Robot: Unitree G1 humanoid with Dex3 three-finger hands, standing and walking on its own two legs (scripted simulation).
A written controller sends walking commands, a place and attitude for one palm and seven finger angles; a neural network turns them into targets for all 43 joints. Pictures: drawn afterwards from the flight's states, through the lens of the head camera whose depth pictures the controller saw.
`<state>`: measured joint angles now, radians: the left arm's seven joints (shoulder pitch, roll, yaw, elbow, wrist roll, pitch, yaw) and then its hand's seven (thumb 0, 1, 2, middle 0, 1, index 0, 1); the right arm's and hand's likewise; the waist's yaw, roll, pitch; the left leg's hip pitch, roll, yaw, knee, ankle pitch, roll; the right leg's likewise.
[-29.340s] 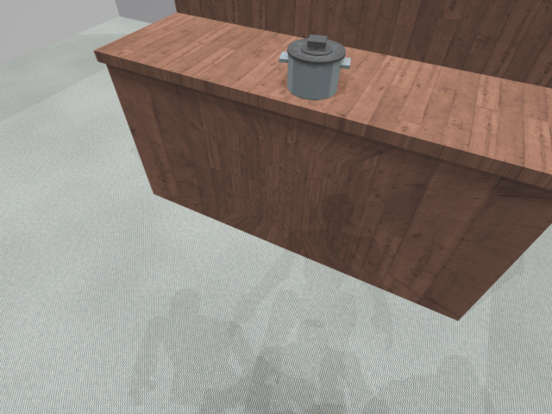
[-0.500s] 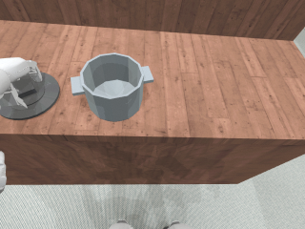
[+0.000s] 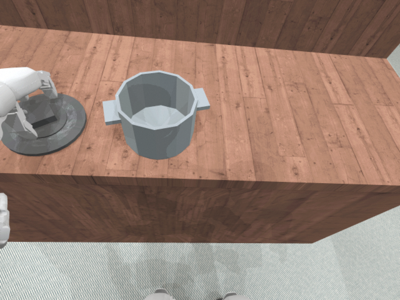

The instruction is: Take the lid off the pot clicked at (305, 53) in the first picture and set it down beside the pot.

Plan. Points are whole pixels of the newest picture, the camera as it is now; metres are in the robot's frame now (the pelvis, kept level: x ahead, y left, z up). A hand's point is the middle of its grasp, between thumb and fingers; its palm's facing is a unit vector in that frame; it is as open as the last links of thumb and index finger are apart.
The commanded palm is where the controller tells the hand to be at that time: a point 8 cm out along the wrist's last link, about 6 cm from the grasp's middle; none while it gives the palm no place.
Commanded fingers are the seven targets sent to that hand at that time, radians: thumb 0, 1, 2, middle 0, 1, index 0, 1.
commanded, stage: raise the empty hand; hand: left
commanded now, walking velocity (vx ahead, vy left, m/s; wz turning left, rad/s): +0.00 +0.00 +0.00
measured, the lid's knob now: (39, 114) +0.48 +0.32 +0.05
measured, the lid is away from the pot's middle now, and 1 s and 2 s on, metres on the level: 0.24 0.24 0.24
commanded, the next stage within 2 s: draw the hand back to the body in 1.08 s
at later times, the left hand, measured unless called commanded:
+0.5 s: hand out of the picture +0.45 +0.34 +0.13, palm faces -0.35 -0.09 -0.93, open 11.0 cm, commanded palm +0.47 +0.32 +0.21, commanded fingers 0.00 -0.02 0.66 -0.35 -0.85 -0.35 -0.85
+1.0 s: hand out of the picture +0.47 +0.33 +0.19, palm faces -0.28 -0.08 -0.96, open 11.0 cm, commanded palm +0.47 +0.31 +0.26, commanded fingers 0.00 -0.02 0.66 -0.35 -0.85 -0.35 -0.85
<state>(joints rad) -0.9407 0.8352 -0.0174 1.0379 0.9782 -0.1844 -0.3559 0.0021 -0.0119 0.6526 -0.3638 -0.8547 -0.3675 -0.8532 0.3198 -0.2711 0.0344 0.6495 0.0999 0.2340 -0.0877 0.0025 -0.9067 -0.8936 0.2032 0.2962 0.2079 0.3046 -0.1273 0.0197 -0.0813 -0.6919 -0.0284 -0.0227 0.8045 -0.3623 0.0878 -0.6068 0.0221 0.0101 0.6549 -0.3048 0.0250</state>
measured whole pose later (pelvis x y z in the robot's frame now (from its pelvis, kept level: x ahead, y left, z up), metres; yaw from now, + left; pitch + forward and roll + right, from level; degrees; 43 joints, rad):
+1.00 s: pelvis +0.00 +0.03 +0.01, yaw +2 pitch +10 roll -4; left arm -1.13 0.79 -0.12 0.98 0.97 -0.04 -0.45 0.00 -0.01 0.65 -0.37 -0.85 -0.37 -0.85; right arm 0.31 -0.27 0.03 0.63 0.09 0.23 -0.03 0.00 -0.91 -0.89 0.20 0.30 0.21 0.30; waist -0.12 0.04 -0.07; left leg -0.53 -0.08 -0.01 0.66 -0.30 0.13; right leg -0.44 -0.03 0.02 0.52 -0.26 -0.02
